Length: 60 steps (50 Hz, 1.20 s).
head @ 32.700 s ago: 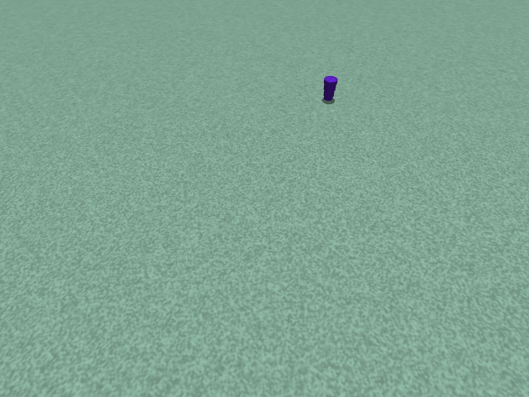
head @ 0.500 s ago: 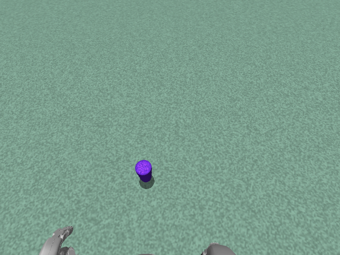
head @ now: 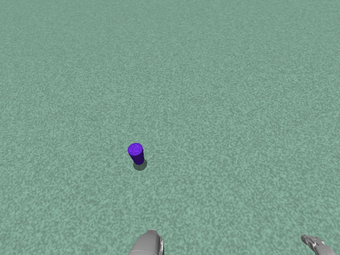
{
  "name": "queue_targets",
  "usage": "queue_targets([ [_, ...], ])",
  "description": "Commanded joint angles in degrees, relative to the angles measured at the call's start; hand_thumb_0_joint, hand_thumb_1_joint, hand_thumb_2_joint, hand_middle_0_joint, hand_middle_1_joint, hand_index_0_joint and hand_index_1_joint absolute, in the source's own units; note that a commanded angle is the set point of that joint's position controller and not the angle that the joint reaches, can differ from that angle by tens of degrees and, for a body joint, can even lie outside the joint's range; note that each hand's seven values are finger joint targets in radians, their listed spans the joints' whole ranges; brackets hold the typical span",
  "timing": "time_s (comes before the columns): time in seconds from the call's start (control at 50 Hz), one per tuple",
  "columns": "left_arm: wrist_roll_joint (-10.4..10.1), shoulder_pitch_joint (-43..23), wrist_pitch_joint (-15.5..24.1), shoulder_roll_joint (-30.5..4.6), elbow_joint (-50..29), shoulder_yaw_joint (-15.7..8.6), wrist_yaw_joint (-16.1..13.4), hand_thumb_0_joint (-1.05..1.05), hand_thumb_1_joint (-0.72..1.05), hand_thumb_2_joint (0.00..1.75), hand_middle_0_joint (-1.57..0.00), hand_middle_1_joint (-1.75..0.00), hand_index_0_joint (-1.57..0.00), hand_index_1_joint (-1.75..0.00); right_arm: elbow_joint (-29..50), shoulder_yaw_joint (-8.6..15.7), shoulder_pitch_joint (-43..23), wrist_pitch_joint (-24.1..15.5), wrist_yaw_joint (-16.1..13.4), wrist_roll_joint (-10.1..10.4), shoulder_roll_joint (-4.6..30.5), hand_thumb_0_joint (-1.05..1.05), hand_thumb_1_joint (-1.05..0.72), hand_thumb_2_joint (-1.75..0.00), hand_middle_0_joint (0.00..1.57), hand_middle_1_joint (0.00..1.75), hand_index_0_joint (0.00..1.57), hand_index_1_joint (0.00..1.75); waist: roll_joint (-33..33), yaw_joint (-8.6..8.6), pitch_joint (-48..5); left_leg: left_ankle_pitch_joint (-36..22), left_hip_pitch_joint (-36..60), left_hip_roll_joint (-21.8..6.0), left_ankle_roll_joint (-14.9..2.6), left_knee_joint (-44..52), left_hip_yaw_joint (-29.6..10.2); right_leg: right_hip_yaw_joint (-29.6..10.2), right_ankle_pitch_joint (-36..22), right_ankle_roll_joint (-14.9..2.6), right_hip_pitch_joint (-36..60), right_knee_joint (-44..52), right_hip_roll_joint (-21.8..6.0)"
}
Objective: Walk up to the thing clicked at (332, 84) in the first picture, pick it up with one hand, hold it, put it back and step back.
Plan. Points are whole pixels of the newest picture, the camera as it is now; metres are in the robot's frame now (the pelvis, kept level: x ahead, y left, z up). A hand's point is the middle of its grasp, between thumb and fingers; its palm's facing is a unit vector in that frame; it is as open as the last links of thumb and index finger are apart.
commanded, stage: step back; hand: left
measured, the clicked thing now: (137, 155) +0.73 +0.29 -0.68
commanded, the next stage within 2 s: stand in 1.82 s
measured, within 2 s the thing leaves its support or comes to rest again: neither
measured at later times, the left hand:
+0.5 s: hand out of the picture -0.05 +0.25 -0.13, palm faces +0.10 -0.92 -0.38, open 7.4 cm
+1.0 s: hand out of the picture -0.26 +0.24 -0.13, palm faces +0.14 -0.89 -0.43, open 7.4 cm
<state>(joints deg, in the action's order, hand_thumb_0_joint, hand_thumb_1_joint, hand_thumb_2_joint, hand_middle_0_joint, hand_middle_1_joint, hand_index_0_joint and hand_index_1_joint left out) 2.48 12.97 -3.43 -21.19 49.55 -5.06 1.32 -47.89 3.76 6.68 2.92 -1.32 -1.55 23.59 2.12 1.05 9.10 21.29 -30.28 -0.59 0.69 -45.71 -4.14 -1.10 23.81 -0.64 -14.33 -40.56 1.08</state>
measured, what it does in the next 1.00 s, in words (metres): walks backwards: left foot, then right foot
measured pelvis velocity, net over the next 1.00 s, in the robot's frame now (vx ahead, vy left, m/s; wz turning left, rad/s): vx -0.28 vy -0.05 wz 0.13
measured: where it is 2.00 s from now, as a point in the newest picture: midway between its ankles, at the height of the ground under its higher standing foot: outside the picture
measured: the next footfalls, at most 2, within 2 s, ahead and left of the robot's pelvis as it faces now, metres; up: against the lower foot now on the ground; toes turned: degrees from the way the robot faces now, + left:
left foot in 0.28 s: -0.07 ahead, +0.11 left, +0.00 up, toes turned +5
right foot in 0.62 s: -0.20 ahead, -0.16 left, +0.00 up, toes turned +6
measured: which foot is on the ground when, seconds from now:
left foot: up 0.00-0.26, down 0.28-0.64, up 0.66-0.92, down 0.94-1.00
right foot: down 0.00-0.30, up 0.32-0.60, down 0.62-1.00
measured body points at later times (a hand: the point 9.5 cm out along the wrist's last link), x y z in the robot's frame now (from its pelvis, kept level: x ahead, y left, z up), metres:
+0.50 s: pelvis -0.16 -0.02 +0.01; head -0.10 -0.01 +0.45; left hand -0.06 +0.30 -0.11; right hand -0.02 -0.32 -0.10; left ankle -0.11 +0.10 -0.71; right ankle -0.18 -0.16 -0.64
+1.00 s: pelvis -0.28 -0.05 +0.01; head -0.26 -0.05 +0.46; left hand -0.27 +0.29 -0.10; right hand -0.19 -0.36 -0.12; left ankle -0.29 +0.08 -0.72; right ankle -0.24 -0.17 -0.71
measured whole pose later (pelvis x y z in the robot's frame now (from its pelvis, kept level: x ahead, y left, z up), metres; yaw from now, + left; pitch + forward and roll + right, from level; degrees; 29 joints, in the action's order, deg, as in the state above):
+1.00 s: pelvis -0.28 -0.05 +0.01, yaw +8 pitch -3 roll +2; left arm 2.2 13.0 -1.1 -23.2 53.9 -4.1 0.3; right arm -57.7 3.7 14.1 0.7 0.9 -2.4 21.7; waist -1.2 1.9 4.9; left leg 18.7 -13.8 2.6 -0.7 -35.3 -0.9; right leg -0.7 25.3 -0.7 -19.0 -43.5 -3.6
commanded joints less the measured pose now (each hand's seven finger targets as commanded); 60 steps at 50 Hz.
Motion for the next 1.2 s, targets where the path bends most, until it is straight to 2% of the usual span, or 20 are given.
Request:
queue_targets([
  [0.0, 0.1, -11.0, 2.1, -15.9, -9.3, -3.6, -2.0, 0.0, 0.9, 0.9, -0.2, -0.3, -0.2, -0.3, 2.9, 3.2, 3.8, -1.4, -0.9, 1.1, 11.5, 0.0, -0.9, -0.9, 0.2, 0.3, 0.2, 0.3, -8.0, -3.03, -1.9, 4.9, 1.6, 7.7, 0.18, -23.2, -6.4, -15.6, -7.1, -10.76, -14.5, 21.6, -16.4],
  [0.2, -0.7, -3.1, 1.3, -13.7, -9.2, -3.0, -3.3, 0.0, 0.9, 0.9, -0.2, -0.3, -0.2, -0.3, 1.8, 1.8, 7.0, -2.8, -0.9, 0.3, 8.4, 0.0, -0.9, -0.9, 0.2, 0.3, 0.2, 0.3, -13.0, 1.61, -11.4, 5.5, 7.1, 3.0, -0.37, 7.1, 4.0, -9.4, -39.5, -10.24, 10.9, 6.9, -16.0],
  [0.26, -1.4, -4.5, 0.4, -12.4, -10.3, -1.5, -2.7, 0.0, 0.9, 0.9, -0.2, -0.3, -0.2, -0.3, 0.1, 3.0, 11.1, -2.8, -0.7, -0.2, 11.3, 0.0, -0.9, -0.9, 0.2, 0.3, 0.2, 0.3, -5.8, -0.77, -13.6, -15.6, 19.7, -2.4, -3.49, 20.6, -2.3, -6.3, -24.0, -4.36, -0.8, 0.4, -11.3],
  [0.3, -1.8, -9.9, 0.4, -12.4, -11.2, -2.5, -3.3, 0.0, 0.9, 0.9, -0.2, -0.3, -0.2, -0.3, 2.4, 4.6, 7.3, -2.6, 0.0, -0.3, 20.6, 0.0, -0.9, -0.9, 0.2, 0.3, 0.2, 0.3, 11.8, -3.82, -12.0, -29.7, 13.8, -22.4, -18.23, 25.5, -27.2, -1.0, 14.4, -0.02, -9.9, -20.3, 1.4],
  [0.32, -1.2, -10.1, 0.0, -12.6, -10.3, -2.6, -3.6, 0.0, 0.9, 0.9, -0.2, -0.3, -0.2, -0.3, 2.3, 4.6, 5.7, -3.0, -0.3, -0.7, 18.6, 0.0, -0.9, -0.9, 0.2, 0.3, 0.2, 0.3, 7.1, -3.0, -10.5, -29.9, 10.5, -22.4, -19.03, 24.9, -25.3, -7.2, 14.4, -0.34, -9.4, -28.9, 2.0],
  [0.38, -2.3, -4.7, 0.1, -11.9, -6.9, -2.5, -3.3, 0.0, 0.9, 0.9, -0.2, -0.3, -0.2, -0.3, 2.9, 2.7, 0.9, -3.0, -1.2, -0.6, 13.7, 0.0, -0.9, -0.9, 0.2, 0.3, 0.2, 0.3, 3.2, 0.84, -9.5, -35.7, 13.4, -15.5, -14.73, 19.5, -11.4, -8.8, 7.9, -0.66, -12.3, -34.8, 3.4],
  [0.52, -1.2, -2.9, 2.1, -10.5, -5.1, -1.8, -2.6, 0.0, 0.9, 0.9, -0.2, -0.3, -0.2, -0.3, 3.2, 3.0, 2.7, -1.7, -0.4, -0.9, 13.2, 0.0, -0.9, -0.9, 0.2, 0.3, 0.2, 0.3, 8.6, -2.19, -14.1, -26.1, 23.5, -13.5, -13.81, 16.3, -8.8, -0.8, 5.2, 1.61, -7.1, -3.1, 0.2],
  [0.58, -0.5, 3.2, 3.4, -11.1, -0.5, -2.1, -2.6, 0.0, 0.9, 0.9, -0.2, -0.3, -0.2, -0.3, 3.0, 2.4, 0.0, -0.4, 0.3, 0.2, 12.5, 0.0, -0.9, -0.9, 0.2, 0.3, 0.2, 0.3, 6.8, 1.12, -15.9, -17.0, 14.5, -10.2, -8.93, 9.8, -4.7, 0.4, -7.8, -0.63, 7.2, 18.6, 0.3],
  [0.62, 0.2, -0.1, 3.6, -21.9, -2.2, -4.8, -2.5, 0.0, 0.9, 0.9, -0.2, -0.3, -0.2, -0.3, 5.3, 1.4, -3.7, -0.5, -0.3, 0.5, 7.8, 0.0, -0.9, -0.9, 0.2, 0.3, 0.2, 0.3, -16.1, 3.09, -9.8, 11.7, -1.7, 3.8, -1.51, -6.9, -1.0, -29.4, -2.4, -11.97, -2.1, 23.3, -21.3],
  [0.64, 0.4, -4.1, 3.9, -23.7, -3.8, -4.9, -2.8, 0.0, 0.9, 0.9, -0.2, -0.3, -0.2, -0.3, 4.4, 2.5, -3.7, -0.2, -0.7, 0.5, 10.4, 0.0, -0.9, -0.9, 0.2, 0.3, 0.2, 0.3, -15.3, 2.74, -6.1, 13.4, 2.2, 2.3, -0.34, -16.8, -7.7, -35.4, -2.4, -16.51, -12.0, 24.9, -26.4],
  [0.7, 0.3, -9.4, 4.5, -16.4, -4.4, -3.1, -3.2, 0.0, 0.9, 0.9, -0.2, -0.3, -0.2, -0.3, 0.8, 2.2, 1.3, -0.9, -0.3, 1.3, 10.2, 0.0, -0.9, -0.9, 0.2, 0.3, 0.2, 0.3, -7.3, -1.65, -5.6, 5.2, 0.4, 5.4, -0.33, -21.1, -6.6, -15.7, -12.2, -10.46, -5.9, 16.8, -16.0],
  [0.82, 0.8, -1.9, 5.1, -17.0, -2.1, -3.7, -2.4, 0.0, 0.9, 0.9, -0.2, -0.3, -0.2, -0.3, -0.2, 2.3, -0.7, -2.3, 1.3, -0.7, 10.2, 0.0, -0.9, -0.9, 0.2, 0.3, 0.2, 0.3, -12.2, 3.6, -4.8, 8.2, 1.4, 1.9, 0.67, -1.8, -0.9, -17.9, 16.8, -10.03, 1.5, 21.0, -15.5],
  [0.9, -0.1, -3.8, 4.0, -15.8, -1.6, -2.1, -1.5, 0.0, 0.9, 0.9, -0.2, -0.3, -0.2, -0.3, -4.8, 2.7, 6.0, -3.9, 1.9, -0.2, 8.8, 0.0, -0.9, -0.9, 0.2, 0.3, 0.2, 0.3, -10.3, -0.28, -6.9, 0.4, 22.4, 3.3, -1.66, 22.0, 5.3, -9.9, 9.6, -6.98, -6.8, 15.8, -11.9],
  [0.92, -0.1, -2.3, 3.8, -13.1, -1.5, -0.9, -1.4, 0.0, 0.9, 0.9, -0.2, -0.3, -0.2, -0.3, -5.7, 3.5, 7.9, -4.3, 1.6, -0.8, 9.8, 0.0, -0.9, -0.9, 0.2, 0.3, 0.2, 0.3, -5.0, -1.56, -7.8, 1.3, 30.1, 1.1, -2.78, 24.4, -0.1, -6.7, 8.6, -5.1, -13.3, 8.8, -9.2],
  [0.94, -1.1, -4.8, 4.0, -9.6, -2.3, 0.3, -1.2, 0.0, 0.9, 0.9, -0.2, -0.3, -0.2, -0.3, -5.2, 4.0, 7.9, -4.6, 1.4, -1.2, 14.2, 0.0, -0.9, -0.9, 0.2, 0.3, 0.2, 0.3, 8.7, -2.81, -8.1, 20.2, 28.6, -12.1, -8.03, 31.8, -24.2, -0.8, 8.9, -0.52, -22.0, -1.0, -2.6],
  [0.96, -1.0, -8.8, 4.0, -14.5, -1.5, -1.6, -1.6, 0.0, 0.9, 0.9, -0.2, -0.3, -0.2, -0.3, -4.5, 4.5, 7.1, -4.6, 1.5, -0.8, 17.8, 0.0, -0.9, -0.9, 0.2, 0.3, 0.2, 0.3, 6.1, -4.14, -4.3, 32.2, 14.6, -19.2, -14.44, 36.2, -31.5, -1.1, 9.9, -0.25, -16.5, -10.2, -2.8],
  [1.02, -1.6, -4.4, 4.9, -12.3, 0.4, -0.9, -0.8, 0.0, 0.9, 0.9, -0.2, -0.3, -0.2, -0.3, -3.8, 2.7, 1.8, -5.9, 1.1, -1.1, 12.4, 0.0, -0.9, -0.9, 0.2, 0.3, 0.2, 0.3, 3.0, -0.38, -3.9, 13.1, 19.0, -12.6, -10.69, 30.6, -17.6, -2.6, 2.4, -0.82, -14.6, -7.7, -4.4],
  [1.14, -0.8, 0.3, 6.1, -10.8, 4.3, -1.3, -1.0, 0.0, 0.9, 0.9, -0.2, -0.3, -0.2, -0.3, -3.8, 2.6, 1.2, -4.0, 1.8, -0.3, 11.0, 0.0, -0.9, -0.9, 0.2, 0.3, 0.2, 0.3, 6.1, 1.26, -5.9, 6.6, 8.9, -8.4, -7.4, 21.7, -6.7, 4.1, -4.7, -1.03, 6.8, 14.0, 0.6],
  [1.16, -0.4, 1.7, 6.4, -11.9, 5.1, -1.8, -1.4, 0.0, 0.9, 0.9, -0.2, -0.3, -0.2, -0.3, -3.5, 1.8, 1.8, -3.8, 1.6, 0.0, 8.7, 0.0, -0.9, -0.9, 0.2, 0.3, 0.2, 0.3, 1.6, 2.06, -7.4, 4.9, 4.6, -6.2, -5.6, 15.4, -4.5, 0.5, -5.5, -1.53, 13.7, 17.0, -0.5],
  [1.18, 0.2, 3.6, 6.8, -15.7, 5.2, -2.9, -2.0, 0.0, 0.9, 0.9, -0.2, -0.3, -0.2, -0.3, -2.2, 0.9, 0.6, -3.9, 1.6, 0.4, 5.3, 0.0, -0.9, -0.9, 0.2, 0.3, 0.2, 0.3, -8.9, 3.58, -8.0, 7.2, -5.2, 0.6, -2.45, 2.9, -0.2, -18.6, 5.0, -5.63, 16.9, 22.7, -10.9],
])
